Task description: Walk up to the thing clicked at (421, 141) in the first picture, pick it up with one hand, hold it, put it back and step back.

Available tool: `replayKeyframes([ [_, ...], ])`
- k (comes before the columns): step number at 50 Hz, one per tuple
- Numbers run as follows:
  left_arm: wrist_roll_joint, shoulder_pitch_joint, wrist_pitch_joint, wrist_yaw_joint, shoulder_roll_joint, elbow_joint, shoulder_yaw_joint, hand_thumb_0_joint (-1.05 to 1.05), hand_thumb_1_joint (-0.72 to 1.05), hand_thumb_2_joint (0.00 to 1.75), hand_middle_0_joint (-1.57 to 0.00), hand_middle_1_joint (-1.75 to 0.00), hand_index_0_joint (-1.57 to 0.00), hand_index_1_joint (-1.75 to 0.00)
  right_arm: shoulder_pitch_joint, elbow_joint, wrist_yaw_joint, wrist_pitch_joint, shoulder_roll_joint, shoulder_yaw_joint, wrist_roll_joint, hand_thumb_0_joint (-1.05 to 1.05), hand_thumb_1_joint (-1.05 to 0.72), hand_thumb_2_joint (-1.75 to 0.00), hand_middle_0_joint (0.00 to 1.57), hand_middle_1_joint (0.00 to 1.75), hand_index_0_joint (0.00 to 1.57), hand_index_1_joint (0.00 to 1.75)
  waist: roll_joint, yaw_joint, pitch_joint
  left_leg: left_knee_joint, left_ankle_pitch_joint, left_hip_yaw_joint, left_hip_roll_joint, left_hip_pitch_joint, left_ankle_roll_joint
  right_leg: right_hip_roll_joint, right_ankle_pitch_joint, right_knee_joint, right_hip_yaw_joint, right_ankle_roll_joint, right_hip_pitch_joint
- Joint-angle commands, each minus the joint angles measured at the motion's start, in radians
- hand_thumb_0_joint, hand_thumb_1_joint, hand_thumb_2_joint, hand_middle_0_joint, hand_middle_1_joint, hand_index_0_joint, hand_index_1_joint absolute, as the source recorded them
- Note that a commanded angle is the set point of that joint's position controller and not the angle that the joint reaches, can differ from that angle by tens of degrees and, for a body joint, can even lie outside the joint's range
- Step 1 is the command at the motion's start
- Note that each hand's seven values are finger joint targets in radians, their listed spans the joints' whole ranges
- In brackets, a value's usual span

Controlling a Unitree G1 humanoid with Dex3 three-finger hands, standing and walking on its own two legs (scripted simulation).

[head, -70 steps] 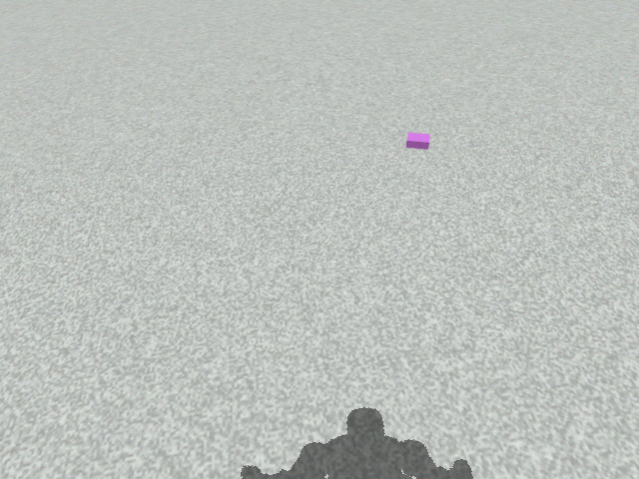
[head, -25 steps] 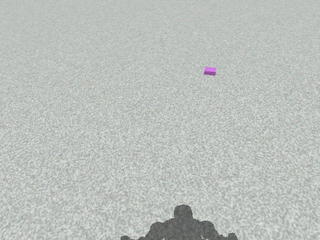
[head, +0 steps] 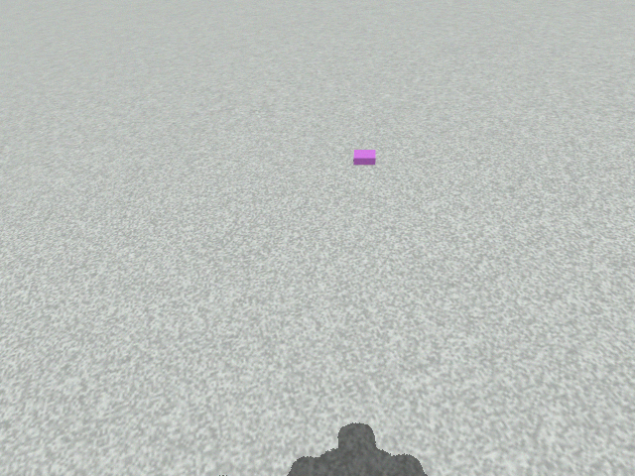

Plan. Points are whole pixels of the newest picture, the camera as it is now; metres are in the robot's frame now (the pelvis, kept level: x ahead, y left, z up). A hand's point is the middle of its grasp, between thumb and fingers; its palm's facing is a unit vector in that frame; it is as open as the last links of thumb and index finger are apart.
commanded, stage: walk up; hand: left
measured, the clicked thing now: (364, 157) +1.88 -0.22 -0.75
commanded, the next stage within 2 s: none
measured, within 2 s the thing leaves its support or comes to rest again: neither
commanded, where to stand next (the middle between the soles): +1.45 -0.37 m, yaw -6 degrees
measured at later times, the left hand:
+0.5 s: hand (209, 422) +0.27 +0.22 -0.17, palm faces -0.06 -0.95 -0.32, open 7.4 cm
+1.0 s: hand (283, 226) +0.68 +0.11 -0.11, palm faces -0.15 -0.91 -0.40, open 7.4 cm
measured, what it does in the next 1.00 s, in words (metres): walks ahead: right foot, then left foot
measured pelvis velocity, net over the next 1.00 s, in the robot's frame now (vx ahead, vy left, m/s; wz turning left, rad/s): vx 0.51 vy -0.15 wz -0.14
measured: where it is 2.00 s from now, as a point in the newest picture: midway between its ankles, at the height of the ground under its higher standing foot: (400, 284)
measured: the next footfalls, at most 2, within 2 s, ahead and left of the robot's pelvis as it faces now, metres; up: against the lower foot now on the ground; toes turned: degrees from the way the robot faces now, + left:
right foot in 0.04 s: +0.15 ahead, -0.17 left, +0.00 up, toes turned -6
left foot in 0.48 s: +0.40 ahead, +0.06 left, +0.00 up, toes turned +2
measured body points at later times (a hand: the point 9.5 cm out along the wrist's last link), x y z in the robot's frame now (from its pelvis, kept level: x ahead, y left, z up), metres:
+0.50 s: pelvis +0.24 -0.06 -0.02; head +0.26 -0.03 +0.43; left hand +0.28 +0.27 -0.14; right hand +0.34 -0.39 -0.10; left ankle +0.36 +0.06 -0.74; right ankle +0.11 -0.16 -0.73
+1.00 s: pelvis +0.51 -0.15 -0.01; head +0.51 -0.17 +0.44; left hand +0.68 +0.15 -0.09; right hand +0.49 -0.48 -0.14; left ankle +0.42 +0.02 -0.66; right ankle +0.57 -0.27 -0.73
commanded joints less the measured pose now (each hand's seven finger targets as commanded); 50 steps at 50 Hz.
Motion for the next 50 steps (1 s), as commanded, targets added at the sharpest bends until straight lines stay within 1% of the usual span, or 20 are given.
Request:
replayKeyframes([
  [1, 0.004, 0.059, -0.044, 0.014, 0.158, -0.048, 0.053, 0.00, 0.90, 0.90, -0.20, -0.30, -0.20, -0.30, -0.202, -0.128, -0.015, -0.025, -0.244, -0.056, 0.001, 0.00, -0.90, -0.90, 0.20, 0.30, 0.20, 0.30, 0.047, 0.115, 0.039, 0.034, -0.279, -0.013, 0.139, -0.363, 0.153, 0.067, 0.102, -0.104, -0.139, 0.000, 0.343],
  [2, 0.007, 0.190, -0.055, 0.031, 0.206, -0.012, 0.078, 0.00, 0.90, 0.90, -0.20, -0.30, -0.20, -0.30, -0.173, -0.127, -0.015, -0.017, -0.195, -0.036, -0.004, 0.00, -0.90, -0.90, 0.20, 0.30, 0.20, 0.30, -0.128, 0.177, -0.029, 0.346, -0.183, 0.034, 0.075, -0.489, 0.126, 0.095, -0.007, -0.121, -0.094, -0.020, 0.551],
  [3, 0.010, 0.312, -0.066, 0.057, 0.314, -0.003, 0.109, 0.00, 0.90, 0.90, -0.20, -0.30, -0.20, -0.30, -0.154, -0.156, -0.011, -0.015, -0.085, 0.005, 0.007, 0.00, -0.90, -0.90, 0.20, 0.30, 0.20, 0.30, -0.452, 0.235, -0.036, 0.720, -0.308, 0.063, -0.073, -0.719, 0.083, -0.049, -0.392, -0.352, 0.237, -0.072, 0.626],
  [4, -0.011, 0.262, -0.070, 0.060, 0.365, -0.044, 0.099, 0.00, 0.90, 0.90, -0.20, -0.30, -0.20, -0.30, -0.181, -0.197, -0.010, -0.017, -0.145, -0.003, 0.023, 0.00, -0.90, -0.90, 0.20, 0.30, 0.20, 0.30, -0.378, 0.184, -0.011, 0.831, -0.264, -0.067, -0.092, -0.757, 0.054, -0.267, -0.610, -0.629, 0.736, -0.203, 0.478],
  [5, -0.026, 0.135, -0.073, 0.064, 0.370, -0.094, 0.092, 0.00, 0.90, 0.90, -0.20, -0.30, -0.20, -0.30, -0.207, -0.180, -0.010, -0.016, -0.216, -0.017, 0.029, 0.00, -0.90, -0.90, 0.20, 0.30, 0.20, 0.30, -0.186, 0.133, 0.063, 0.874, -0.159, -0.145, -0.002, -0.743, 0.049, -0.306, -0.662, -0.642, 0.756, -0.245, 0.374],
  [10, -0.030, 0.013, -0.096, 0.080, 0.240, -0.136, 0.052, 0.00, 0.90, 0.90, -0.20, -0.30, -0.20, -0.30, -0.034, -0.109, 0.022, -0.005, -0.205, -0.028, 0.034, 0.00, -0.90, -0.90, 0.20, 0.30, 0.20, 0.30, -0.125, 0.024, 0.084, 0.663, 0.050, -0.137, 0.061, -0.547, 0.046, -0.124, -0.304, -0.552, 0.295, -0.180, 0.204],
  [19, -0.023, 0.087, -0.104, 0.073, 0.231, -0.183, 0.048, 0.00, 0.90, 0.90, -0.20, -0.30, -0.20, -0.30, -0.202, -0.221, 0.038, -0.025, -0.144, -0.030, 0.025, 0.00, -0.90, -0.90, 0.20, 0.30, 0.20, 0.30, -0.044, 0.085, 0.091, 0.226, 0.198, -0.053, 0.028, -0.465, 0.025, -0.097, -0.037, -0.484, 0.139, -0.200, 0.270],
  [21, -0.026, 0.082, -0.100, 0.074, 0.232, -0.187, 0.042, 0.00, 0.90, 0.90, -0.20, -0.30, -0.20, -0.30, -0.170, -0.218, 0.032, -0.034, -0.136, -0.033, 0.026, 0.00, -0.90, -0.90, 0.20, 0.30, 0.20, 0.30, -0.043, 0.060, 0.083, 0.192, 0.186, -0.023, -0.001, -0.354, 0.038, -0.102, 0.108, -0.413, 0.117, -0.196, 0.241],
  [23, -0.024, 0.072, -0.099, 0.079, 0.194, -0.202, 0.025, 0.00, 0.90, 0.90, -0.20, -0.30, -0.20, -0.30, 0.059, -0.160, 0.013, -0.044, -0.180, -0.056, 0.021, 0.00, -0.90, -0.90, 0.20, 0.30, 0.20, 0.30, 0.086, -0.062, -0.049, 0.122, 0.156, 0.001, -0.063, -0.005, 0.085, -0.013, 0.391, -0.050, 0.007, -0.142, 0.163],
  [24, -0.032, 0.113, -0.096, 0.087, 0.124, -0.211, 0.002, 0.00, 0.90, 0.90, -0.20, -0.30, -0.20, -0.30, 0.240, -0.129, -0.001, -0.050, -0.250, -0.087, -0.001, 0.00, -0.90, -0.90, 0.20, 0.30, 0.20, 0.30, 0.245, -0.135, -0.160, 0.073, -0.028, -0.208, 0.081, 0.223, 0.148, 0.060, 0.286, 0.285, -0.035, -0.095, -0.021],
  [25, -0.050, 0.144, -0.096, 0.095, 0.099, -0.221, 0.003, 0.00, 0.90, 0.90, -0.20, -0.30, -0.20, -0.30, 0.267, -0.157, -0.010, -0.056, -0.328, -0.104, 0.003, 0.00, -0.90, -0.90, 0.20, 0.30, 0.20, 0.30, 0.330, -0.123, -0.182, -0.109, -0.194, -0.765, 0.356, 0.319, 0.242, 0.234, -0.179, 0.476, 0.011, -0.050, -0.276],
  [26, -0.034, 0.116, -0.096, 0.106, 0.203, -0.209, 0.009, 0.00, 0.90, 0.90, -0.20, -0.30, -0.20, -0.30, 0.189, -0.178, -0.007, -0.054, -0.336, -0.110, 0.048, 0.00, -0.90, -0.90, 0.20, 0.30, 0.20, 0.30, 0.172, -0.096, -0.179, -0.152, -0.231, -0.813, 0.393, 0.237, 0.297, 0.155, -0.184, 0.549, 0.150, -0.074, -0.262],
  [27, -0.039, 0.080, -0.098, 0.104, 0.219, -0.197, 0.005, 0.00, 0.90, 0.90, -0.20, -0.30, -0.20, -0.30, 0.116, -0.196, -0.010, -0.052, -0.290, -0.092, 0.053, 0.00, -0.90, -0.90, 0.20, 0.30, 0.20, 0.30, 0.074, -0.068, -0.088, -0.123, -0.188, -0.612, 0.347, 0.134, 0.267, 0.104, -0.102, 0.547, 0.166, -0.059, -0.269],
  [30, -0.040, 0.110, -0.095, 0.081, 0.182, -0.158, 0.010, 0.00, 0.90, 0.90, -0.20, -0.30, -0.20, -0.30, 0.027, -0.221, -0.015, -0.059, -0.215, -0.046, 0.054, 0.00, -0.90, -0.90, 0.20, 0.30, 0.20, 0.30, 0.132, -0.010, 0.054, -0.146, 0.050, -0.308, 0.251, -0.113, 0.228, 0.024, -0.021, 0.397, 0.110, -0.028, -0.183],
  [34, -0.027, 0.017, -0.081, 0.042, 0.144, -0.192, 0.007, 0.00, 0.90, 0.90, -0.20, -0.30, -0.20, -0.30, 0.020, -0.242, -0.010, -0.070, -0.237, -0.046, 0.043, 0.00, -0.90, -0.90, 0.20, 0.30, 0.20, 0.30, 0.143, -0.009, 0.077, -0.174, 0.139, -0.180, 0.248, -0.176, 0.263, -0.018, -0.002, 0.148, 0.031, 0.001, -0.134],
  [39, -0.023, -0.048, -0.079, 0.022, 0.130, -0.190, 0.018, 0.00, 0.90, 0.90, -0.20, -0.30, -0.20, -0.30, -0.003, -0.240, -0.002, -0.064, -0.253, -0.044, 0.049, 0.00, -0.90, -0.90, 0.20, 0.30, 0.20, 0.30, 0.139, 0.004, 0.038, -0.134, 0.064, -0.084, 0.182, -0.219, 0.197, 0.020, 0.219, -0.081, -0.051, -0.017, 0.050],
  [43, -0.019, 0.023, -0.082, 0.033, 0.160, -0.154, 0.041, 0.00, 0.90, 0.90, -0.20, -0.30, -0.20, -0.30, 0.009, -0.230, -0.010, -0.047, -0.238, -0.033, 0.048, 0.00, -0.90, -0.90, 0.20, 0.30, 0.20, 0.30, 0.038, 0.074, -0.012, 0.146, 0.294, -0.006, 0.144, -0.274, 0.145, 0.087, 0.180, -0.144, -0.118, -0.041, 0.326],
  [44, -0.016, 0.160, -0.089, 0.050, 0.210, -0.121, 0.069, 0.00, 0.90, 0.90, -0.20, -0.30, -0.20, -0.30, 0.050, -0.225, -0.011, -0.043, -0.190, -0.014, 0.044, 0.00, -0.90, -0.90, 0.20, 0.30, 0.20, 0.30, -0.101, 0.143, -0.078, 0.426, 0.312, 0.021, 0.085, -0.368, 0.113, 0.092, 0.062, -0.172, -0.065, -0.066, 0.515],
  [46, -0.039, 0.249, -0.095, 0.073, 0.359, -0.132, 0.093, 0.00, 0.90, 0.90, -0.20, -0.30, -0.20, -0.30, 0.060, -0.253, -0.019, -0.035, -0.182, -0.003, 0.058, 0.00, -0.90, -0.90, 0.20, 0.30, 0.20, 0.30, -0.332, 0.160, -0.120, 0.858, -0.180, -0.044, -0.073, -0.697, 0.059, -0.305, -0.288, -0.495, 0.696, -0.237, 0.608],
  [50, -0.044, 0.042, -0.099, 0.092, 0.231, -0.192, 0.054, 0.00, 0.90, 0.90, -0.20, -0.30, -0.20, -0.30, 0.081, -0.169, -0.011, -0.019, -0.186, -0.002, 0.066, 0.00, -0.90, -0.90, 0.20, 0.30, 0.20, 0.30, -0.143, 0.041, 0.027, 0.762, 0.017, -0.152, 0.054, -0.589, 0.063, -0.155, -0.049, -0.449, 0.289, -0.202, 0.302],
])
